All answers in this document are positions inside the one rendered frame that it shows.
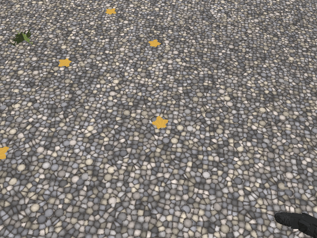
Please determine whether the right robot hand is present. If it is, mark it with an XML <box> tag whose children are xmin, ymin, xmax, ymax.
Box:
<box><xmin>274</xmin><ymin>212</ymin><xmax>317</xmax><ymax>238</ymax></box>

